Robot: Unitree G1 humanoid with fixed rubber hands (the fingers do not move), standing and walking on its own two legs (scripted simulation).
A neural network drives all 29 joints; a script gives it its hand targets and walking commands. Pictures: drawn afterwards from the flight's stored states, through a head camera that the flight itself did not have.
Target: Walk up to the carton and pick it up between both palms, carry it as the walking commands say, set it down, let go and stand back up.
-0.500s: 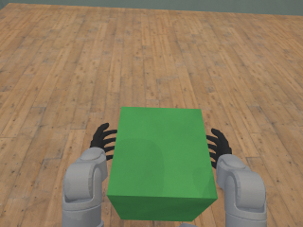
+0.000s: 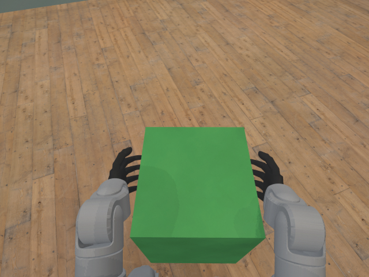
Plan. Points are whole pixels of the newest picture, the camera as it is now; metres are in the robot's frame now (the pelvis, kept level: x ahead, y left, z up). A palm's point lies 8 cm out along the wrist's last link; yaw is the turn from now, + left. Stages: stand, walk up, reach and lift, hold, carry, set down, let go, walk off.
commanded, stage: carry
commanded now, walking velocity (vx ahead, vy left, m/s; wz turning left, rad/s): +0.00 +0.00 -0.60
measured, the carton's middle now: (193, 200) +0.28 +0.00 +0.00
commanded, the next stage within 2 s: none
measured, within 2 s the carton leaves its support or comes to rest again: neither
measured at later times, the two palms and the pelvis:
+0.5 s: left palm (133, 194) +0.25 +0.11 +0.09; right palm (304, 238) +0.18 -0.17 +0.10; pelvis -0.05 +0.02 +0.00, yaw -13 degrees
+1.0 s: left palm (130, 222) +0.20 +0.11 +0.10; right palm (319, 272) +0.13 -0.18 +0.10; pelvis -0.09 +0.02 +0.01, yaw -12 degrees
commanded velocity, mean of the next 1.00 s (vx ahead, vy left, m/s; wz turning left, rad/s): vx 0.00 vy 0.00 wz -0.06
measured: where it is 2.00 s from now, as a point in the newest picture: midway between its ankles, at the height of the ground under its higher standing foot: outside the picture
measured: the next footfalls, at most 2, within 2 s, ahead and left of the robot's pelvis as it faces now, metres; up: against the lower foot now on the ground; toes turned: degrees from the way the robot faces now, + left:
left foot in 0.16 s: +0.01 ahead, +0.13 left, +0.00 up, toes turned -29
right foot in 0.50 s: -0.06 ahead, -0.07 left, +0.00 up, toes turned -12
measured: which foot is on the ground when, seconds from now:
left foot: up 0.00-0.14, down 0.16-1.00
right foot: down 0.00-0.16, up 0.18-0.48, down 0.50-1.00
